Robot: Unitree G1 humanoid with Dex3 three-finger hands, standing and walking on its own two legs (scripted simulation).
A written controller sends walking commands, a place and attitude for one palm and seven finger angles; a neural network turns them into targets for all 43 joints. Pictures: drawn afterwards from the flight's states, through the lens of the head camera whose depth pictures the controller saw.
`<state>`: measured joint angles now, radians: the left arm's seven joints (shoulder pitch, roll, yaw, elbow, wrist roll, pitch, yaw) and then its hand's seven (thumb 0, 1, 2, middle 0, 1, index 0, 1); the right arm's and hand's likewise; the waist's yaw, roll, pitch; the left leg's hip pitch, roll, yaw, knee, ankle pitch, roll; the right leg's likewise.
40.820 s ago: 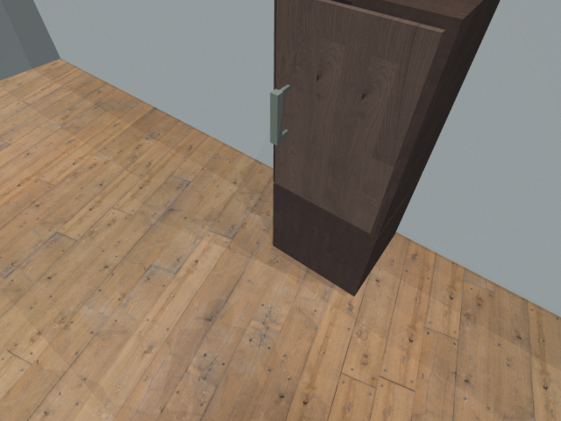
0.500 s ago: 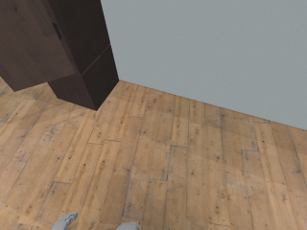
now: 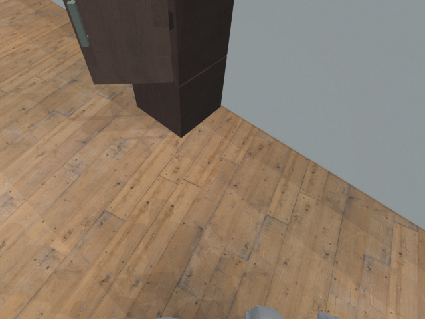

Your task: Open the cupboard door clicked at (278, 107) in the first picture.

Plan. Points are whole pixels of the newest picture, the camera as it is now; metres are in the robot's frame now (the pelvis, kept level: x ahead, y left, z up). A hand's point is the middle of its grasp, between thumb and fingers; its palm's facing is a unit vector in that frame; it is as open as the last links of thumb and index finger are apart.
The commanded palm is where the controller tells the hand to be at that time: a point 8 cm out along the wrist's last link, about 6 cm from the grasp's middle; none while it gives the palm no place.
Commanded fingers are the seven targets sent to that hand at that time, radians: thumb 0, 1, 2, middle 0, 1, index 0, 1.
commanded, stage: turn to face it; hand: left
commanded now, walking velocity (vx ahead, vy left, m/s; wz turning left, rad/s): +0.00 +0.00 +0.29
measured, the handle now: (80, 22) +1.04 +0.57 -0.04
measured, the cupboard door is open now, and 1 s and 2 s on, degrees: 48 48 48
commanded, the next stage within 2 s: take the last steps up to it in 0.26 s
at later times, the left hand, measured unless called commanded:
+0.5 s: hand out of the picture +0.02 +0.16 -0.16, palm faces +0.20 -0.96 -0.21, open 7.3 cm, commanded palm none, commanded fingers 0.00 0.90 0.90 -0.20 -0.30 -0.20 -0.30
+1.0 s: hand (109, 296) +0.17 +0.22 -0.16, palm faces +0.21 -0.95 -0.21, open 7.4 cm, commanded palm none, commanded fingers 0.00 0.90 0.90 -0.20 -0.30 -0.20 -0.30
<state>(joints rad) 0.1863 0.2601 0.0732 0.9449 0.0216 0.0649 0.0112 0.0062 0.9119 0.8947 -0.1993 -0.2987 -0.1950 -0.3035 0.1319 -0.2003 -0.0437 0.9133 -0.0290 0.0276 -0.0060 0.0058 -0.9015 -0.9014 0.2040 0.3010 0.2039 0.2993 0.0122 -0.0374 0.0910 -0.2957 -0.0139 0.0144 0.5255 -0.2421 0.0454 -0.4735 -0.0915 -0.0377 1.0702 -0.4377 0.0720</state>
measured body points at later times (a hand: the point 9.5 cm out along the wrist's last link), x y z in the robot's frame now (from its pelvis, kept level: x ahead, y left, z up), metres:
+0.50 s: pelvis +0.01 -0.04 +0.00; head +0.04 -0.03 +0.45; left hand +0.01 +0.21 -0.15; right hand +0.10 -0.27 -0.15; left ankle -0.01 +0.08 -0.70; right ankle -0.01 -0.15 -0.74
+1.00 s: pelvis +0.11 +0.02 +0.00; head +0.14 +0.01 +0.45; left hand +0.16 +0.27 -0.14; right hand +0.10 -0.20 -0.16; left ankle +0.00 +0.08 -0.74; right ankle +0.20 -0.07 -0.72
